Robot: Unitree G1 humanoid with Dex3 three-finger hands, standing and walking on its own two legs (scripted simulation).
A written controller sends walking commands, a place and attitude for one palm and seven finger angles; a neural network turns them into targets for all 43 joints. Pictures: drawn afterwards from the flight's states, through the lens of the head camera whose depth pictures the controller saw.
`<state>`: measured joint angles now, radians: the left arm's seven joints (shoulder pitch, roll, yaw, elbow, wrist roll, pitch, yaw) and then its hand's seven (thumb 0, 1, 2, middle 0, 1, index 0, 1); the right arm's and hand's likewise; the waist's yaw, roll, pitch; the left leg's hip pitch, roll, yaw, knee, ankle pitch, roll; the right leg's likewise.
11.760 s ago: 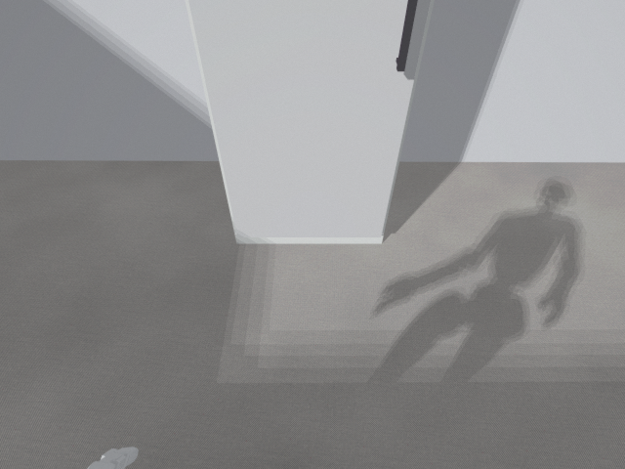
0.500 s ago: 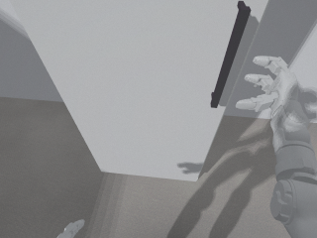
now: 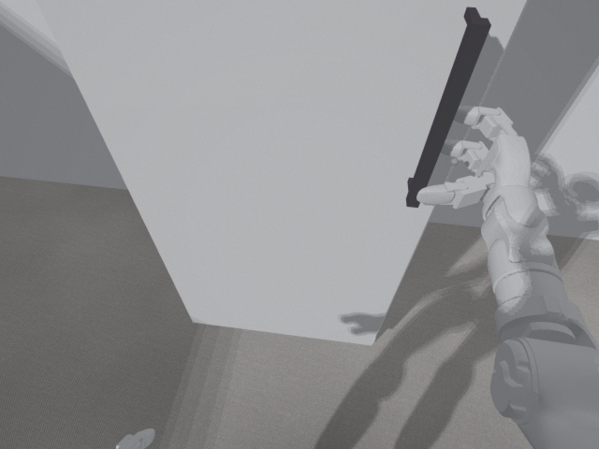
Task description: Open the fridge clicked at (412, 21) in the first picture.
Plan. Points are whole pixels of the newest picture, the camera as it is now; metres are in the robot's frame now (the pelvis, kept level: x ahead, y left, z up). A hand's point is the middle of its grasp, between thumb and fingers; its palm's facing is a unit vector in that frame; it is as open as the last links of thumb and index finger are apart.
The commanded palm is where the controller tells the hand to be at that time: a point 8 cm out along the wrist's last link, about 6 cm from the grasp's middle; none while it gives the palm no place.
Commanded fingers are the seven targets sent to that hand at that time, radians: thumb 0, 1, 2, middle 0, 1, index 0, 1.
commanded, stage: feel for the door with the fingertips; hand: right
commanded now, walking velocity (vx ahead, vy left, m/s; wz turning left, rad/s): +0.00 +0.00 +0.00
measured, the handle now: (437, 124) +0.52 -0.11 +0.18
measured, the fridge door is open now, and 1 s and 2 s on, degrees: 0 0 0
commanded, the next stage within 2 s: slide the fingers in behind the handle in 0.38 s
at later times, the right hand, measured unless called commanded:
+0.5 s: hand (460, 156) +0.47 -0.14 +0.17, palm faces +0.03 +1.00 +0.01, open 13.8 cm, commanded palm +0.45 -0.18 +0.17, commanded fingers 0.00 0.50 -0.30 0.30 1.20 0.30 1.20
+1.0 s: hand (441, 161) +0.47 -0.12 +0.16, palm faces +0.00 +1.00 +0.04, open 13.9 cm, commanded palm +0.44 -0.17 +0.17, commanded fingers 0.00 0.50 -0.30 0.30 1.20 0.30 1.20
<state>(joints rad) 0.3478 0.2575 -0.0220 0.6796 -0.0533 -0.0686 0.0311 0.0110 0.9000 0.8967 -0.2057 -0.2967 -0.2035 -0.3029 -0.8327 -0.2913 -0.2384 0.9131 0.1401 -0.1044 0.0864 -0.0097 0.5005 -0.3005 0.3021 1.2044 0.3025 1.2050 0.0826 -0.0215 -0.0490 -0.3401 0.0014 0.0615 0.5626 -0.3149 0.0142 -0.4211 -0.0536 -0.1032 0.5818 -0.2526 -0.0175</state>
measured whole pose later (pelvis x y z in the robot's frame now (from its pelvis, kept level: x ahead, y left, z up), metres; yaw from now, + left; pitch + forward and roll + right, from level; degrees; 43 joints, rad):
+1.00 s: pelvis +0.00 +0.00 +0.00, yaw -1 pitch +6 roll +1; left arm 0.35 0.26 -0.02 0.69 -0.05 -0.06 0.03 0.01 0.90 0.90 -0.21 -0.30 -0.20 -0.30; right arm -0.89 -0.27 -0.23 1.01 0.15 -0.14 0.09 -0.01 0.50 -0.30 0.31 1.21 0.30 1.21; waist 0.08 -0.02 -0.05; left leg -0.35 0.00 0.07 0.58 -0.32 0.02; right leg -0.44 -0.05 -0.09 0.59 -0.25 -0.01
